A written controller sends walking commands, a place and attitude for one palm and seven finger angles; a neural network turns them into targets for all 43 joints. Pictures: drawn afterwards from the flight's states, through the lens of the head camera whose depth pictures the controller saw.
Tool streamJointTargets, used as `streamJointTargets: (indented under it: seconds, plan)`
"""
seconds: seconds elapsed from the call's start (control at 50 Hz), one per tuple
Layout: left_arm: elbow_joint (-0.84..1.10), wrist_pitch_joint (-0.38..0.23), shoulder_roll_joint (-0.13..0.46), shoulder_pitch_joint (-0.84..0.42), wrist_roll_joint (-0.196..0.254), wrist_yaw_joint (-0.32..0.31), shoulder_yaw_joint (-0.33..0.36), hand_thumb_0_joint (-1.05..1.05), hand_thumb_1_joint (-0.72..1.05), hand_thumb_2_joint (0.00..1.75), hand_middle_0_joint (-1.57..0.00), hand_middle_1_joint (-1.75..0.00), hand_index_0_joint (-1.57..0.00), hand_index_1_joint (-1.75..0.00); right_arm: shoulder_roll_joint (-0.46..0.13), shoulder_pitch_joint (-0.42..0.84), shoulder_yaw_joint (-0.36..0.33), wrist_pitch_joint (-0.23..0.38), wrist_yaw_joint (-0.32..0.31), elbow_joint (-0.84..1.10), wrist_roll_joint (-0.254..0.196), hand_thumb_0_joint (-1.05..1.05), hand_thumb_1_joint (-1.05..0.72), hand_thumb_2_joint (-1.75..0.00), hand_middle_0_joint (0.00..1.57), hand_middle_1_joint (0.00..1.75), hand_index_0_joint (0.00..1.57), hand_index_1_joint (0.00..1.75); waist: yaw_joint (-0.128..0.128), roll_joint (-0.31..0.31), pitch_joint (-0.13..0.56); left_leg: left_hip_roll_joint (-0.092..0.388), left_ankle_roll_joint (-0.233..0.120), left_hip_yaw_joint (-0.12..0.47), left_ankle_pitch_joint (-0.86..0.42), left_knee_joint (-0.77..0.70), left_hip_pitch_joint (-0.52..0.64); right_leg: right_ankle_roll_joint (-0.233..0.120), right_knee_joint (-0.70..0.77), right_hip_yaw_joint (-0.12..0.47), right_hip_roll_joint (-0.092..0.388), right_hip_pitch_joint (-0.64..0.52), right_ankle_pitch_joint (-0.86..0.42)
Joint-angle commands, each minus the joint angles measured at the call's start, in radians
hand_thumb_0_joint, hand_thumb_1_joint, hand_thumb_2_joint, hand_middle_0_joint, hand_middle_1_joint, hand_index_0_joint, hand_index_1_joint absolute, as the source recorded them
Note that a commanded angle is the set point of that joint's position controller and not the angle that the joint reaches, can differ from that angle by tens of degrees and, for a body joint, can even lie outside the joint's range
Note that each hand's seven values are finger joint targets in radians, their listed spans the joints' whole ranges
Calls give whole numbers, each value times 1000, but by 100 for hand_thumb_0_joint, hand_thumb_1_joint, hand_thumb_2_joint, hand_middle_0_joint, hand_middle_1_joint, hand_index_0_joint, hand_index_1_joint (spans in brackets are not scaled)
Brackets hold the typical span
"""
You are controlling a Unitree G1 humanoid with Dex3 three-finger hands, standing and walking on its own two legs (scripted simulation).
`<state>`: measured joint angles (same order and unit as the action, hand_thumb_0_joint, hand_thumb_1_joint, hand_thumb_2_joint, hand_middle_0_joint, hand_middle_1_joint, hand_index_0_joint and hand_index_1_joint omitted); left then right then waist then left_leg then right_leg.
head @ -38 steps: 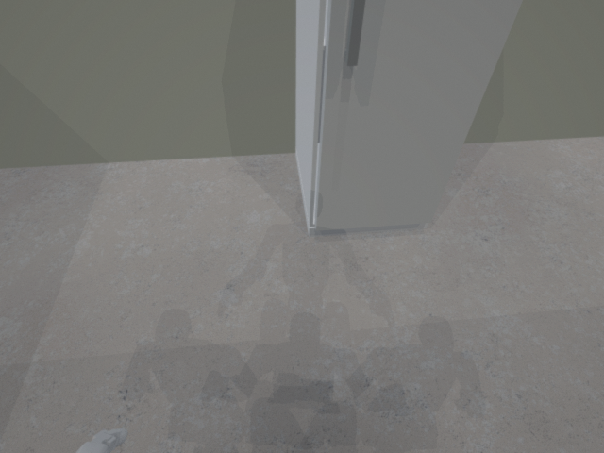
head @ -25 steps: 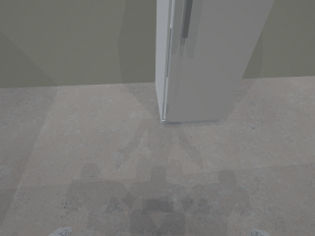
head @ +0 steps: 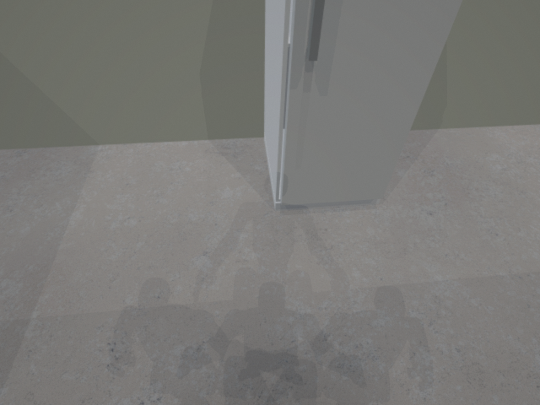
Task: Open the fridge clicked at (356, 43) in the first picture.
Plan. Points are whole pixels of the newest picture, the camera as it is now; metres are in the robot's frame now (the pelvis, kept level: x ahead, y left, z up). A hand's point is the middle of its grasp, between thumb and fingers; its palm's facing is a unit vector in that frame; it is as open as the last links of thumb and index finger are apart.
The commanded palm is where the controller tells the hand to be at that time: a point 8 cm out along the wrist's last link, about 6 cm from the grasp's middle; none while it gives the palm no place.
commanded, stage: stand and wait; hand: left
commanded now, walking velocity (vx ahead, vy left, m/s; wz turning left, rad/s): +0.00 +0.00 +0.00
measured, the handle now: out of the picture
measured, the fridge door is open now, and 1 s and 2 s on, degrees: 0 0 0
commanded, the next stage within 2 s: look at it before walking up in 0.08 s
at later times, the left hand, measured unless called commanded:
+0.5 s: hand out of the picture +0.07 +0.24 -0.16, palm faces -0.04 -0.94 -0.33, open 7.4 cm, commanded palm none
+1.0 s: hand out of the picture +0.07 +0.22 -0.17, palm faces -0.08 -0.95 -0.31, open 7.4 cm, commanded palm none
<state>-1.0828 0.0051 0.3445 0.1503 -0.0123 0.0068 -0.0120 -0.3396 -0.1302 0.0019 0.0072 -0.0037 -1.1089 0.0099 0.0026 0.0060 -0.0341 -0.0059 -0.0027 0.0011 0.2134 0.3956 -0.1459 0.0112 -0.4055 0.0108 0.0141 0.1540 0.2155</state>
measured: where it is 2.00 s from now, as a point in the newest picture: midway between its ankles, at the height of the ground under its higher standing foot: outside the picture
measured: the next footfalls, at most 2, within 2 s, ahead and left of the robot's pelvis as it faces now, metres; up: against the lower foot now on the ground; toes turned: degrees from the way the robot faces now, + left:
left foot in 1.72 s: +0.08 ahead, +0.09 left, +0.00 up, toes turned -26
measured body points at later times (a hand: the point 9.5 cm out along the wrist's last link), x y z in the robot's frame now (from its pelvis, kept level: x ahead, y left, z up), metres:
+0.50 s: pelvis +0.00 +0.00 +0.00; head +0.01 +0.00 +0.45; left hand +0.08 +0.29 -0.13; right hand +0.08 -0.30 -0.13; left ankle +0.00 +0.12 -0.74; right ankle +0.00 -0.13 -0.74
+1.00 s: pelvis +0.00 -0.01 -0.01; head +0.02 -0.01 +0.44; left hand +0.08 +0.27 -0.14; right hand +0.08 -0.29 -0.14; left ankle +0.00 +0.12 -0.74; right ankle +0.00 -0.13 -0.74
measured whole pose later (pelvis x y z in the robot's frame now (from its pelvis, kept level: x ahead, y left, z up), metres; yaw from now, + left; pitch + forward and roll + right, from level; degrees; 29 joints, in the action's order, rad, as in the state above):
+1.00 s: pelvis +0.00 -0.01 -0.01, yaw -4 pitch -1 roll +1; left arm -1.03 0.04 0.31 0.17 -0.02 0.00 0.01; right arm -0.29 -0.10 -0.01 -0.01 -0.02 -1.04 0.01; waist -0.01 0.01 -0.05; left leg 0.03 0.01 -0.07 0.26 0.46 -0.18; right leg 0.00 -0.50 0.08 -0.02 0.23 0.25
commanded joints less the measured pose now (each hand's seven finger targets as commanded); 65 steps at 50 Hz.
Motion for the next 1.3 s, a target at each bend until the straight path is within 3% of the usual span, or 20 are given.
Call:
streamJointTargets:
  seconds: [0.0,0.26,0.56,0.78,0.86,0.9,1.0,1.02,1.04,1.06,1.08,1.1,1.12,1.14,1.16,1.18,1.2,1.22,1.24,1.28]
  plan:
    - [67,-27,205,-56,1,-15,44,0,90,90,-20,-30,-20,-30,-209,60,-40,30,-9,69,-1,0,-90,-90,20,30,20,30,-5,-11,50,118,-30,104,-78,-90,-4,-40,79,95,101,9,-48]
    - [65,-30,203,-60,-1,-16,45,0,90,90,-20,-30,-20,-30,-207,58,-40,31,-7,62,-1,0,-90,-90,20,30,20,30,-6,-4,52,119,-28,105,-85,-93,0,-38,87,97,103,15,-50]
    - [61,-35,204,-54,0,-18,46,0,90,90,-20,-30,-20,-30,-205,60,-38,32,-9,58,-3,0,-90,-90,20,30,20,30,-4,-8,86,124,-24,94,-176,-81,35,-41,79,93,108,-21,-168]
    - [62,-31,208,-57,-1,-16,46,0,90,90,-20,-30,-20,-30,-209,69,-37,30,-11,59,-2,0,-90,-90,20,30,20,30,-5,-11,62,127,-22,86,-150,-91,40,-41,92,103,103,-4,-147]
    - [73,5,100,1,0,-22,36,0,90,90,-20,-30,-20,-30,-90,-10,-26,8,-20,66,1,0,-90,-90,20,30,20,30,2,-5,77,140,-3,23,-220,-9,61,-31,1,115,93,45,-286]
    - [96,18,100,16,-3,-19,44,0,90,90,-20,-30,-20,-30,-101,-22,-39,-3,-26,88,2,0,-90,-90,20,30,20,30,4,-9,66,157,-7,9,-215,13,59,-29,-49,116,75,94,-293]
    - [154,36,82,46,-8,-6,63,0,90,90,-20,-30,-20,-30,-125,-6,-72,-16,-30,156,5,0,-90,-90,20,30,20,30,-5,-81,44,237,-52,32,-122,20,4,-18,-213,92,14,193,-170]
    - [163,37,72,58,-8,-4,66,0,90,90,-20,-30,-20,-30,-129,0,-78,-16,-29,169,4,0,-90,-90,20,30,20,30,-10,-107,54,268,-72,49,-127,12,-10,-15,-279,75,-1,201,-106]
    - [174,42,58,60,-8,-1,69,0,90,90,-20,-30,-20,-30,-129,2,-84,-13,-29,179,5,0,-90,-90,20,30,20,30,-10,-161,47,315,-104,72,-161,-14,-26,-6,-370,41,-17,219,63]
    - [184,45,41,63,-8,1,73,0,90,90,-20,-30,-20,-30,-127,9,-86,-9,-27,184,7,0,-90,-90,20,30,20,30,-14,-197,43,354,-140,83,-219,-32,-34,5,-445,4,-19,227,216]
    - [191,47,33,79,-7,3,78,0,90,90,-20,-30,-20,-30,-125,23,-89,-8,-27,198,8,0,-90,-90,20,30,20,30,-23,-208,46,376,-156,73,-263,-17,-57,6,-471,5,3,208,266]
    - [192,45,29,114,-6,5,83,0,90,90,-20,-30,-20,-30,-119,53,-93,-8,-27,213,9,0,-90,-90,20,30,20,30,-46,-211,47,378,-145,39,-273,31,-91,-1,-433,14,28,164,258]
    - [184,41,31,162,-9,8,88,0,90,90,-20,-30,-20,-30,-117,74,-94,-11,-27,225,10,0,-90,-90,20,30,20,30,-72,-158,62,347,-108,-8,-247,122,-124,-6,-336,8,30,98,181]
    - [171,32,49,220,-15,8,99,0,90,90,-20,-30,-20,-30,-99,88,-94,-19,-25,232,8,0,-90,-90,20,30,20,30,-105,-56,52,268,-40,-82,-126,296,-205,-12,-162,41,45,20,-13]
    - [182,14,159,228,-31,-7,120,0,90,90,-20,-30,-20,-30,-7,38,-81,-30,-20,253,2,0,-90,-90,20,30,20,30,-88,333,36,84,53,-165,280,584,-404,-68,60,432,263,-18,-196]
    - [192,16,184,241,-15,-19,118,0,90,90,-20,-30,-20,-30,-4,60,-77,-35,-22,275,2,0,-90,-90,20,30,20,30,-94,330,34,29,53,-26,398,725,-436,-132,141,595,348,48,-310]
    - [204,19,157,188,-11,-26,121,0,90,90,-20,-30,-20,-30,-25,32,-86,-42,-22,262,-2,0,-90,-90,20,30,20,30,-59,259,23,58,38,43,313,776,-412,-150,171,532,312,93,-88]
    - [220,20,126,137,-10,-28,121,0,90,90,-20,-30,-20,-30,-28,51,-89,-42,-18,253,0,0,-90,-90,20,30,20,30,-52,220,-15,73,37,44,256,794,-421,-139,176,529,269,143,4]
    - [231,17,103,97,-9,-25,113,0,90,90,-20,-30,-20,-30,-29,39,-88,-37,-15,241,2,0,-90,-90,20,30,20,30,-30,150,-19,83,42,50,191,802,-420,-145,148,474,233,133,-8]
    - [236,5,69,103,-4,-22,107,0,90,90,-20,-30,-20,-30,-11,9,-87,-33,-14,226,7,0,-90,-90,20,30,20,30,-18,87,49,75,57,39,132,768,-405,-144,103,398,186,56,-139]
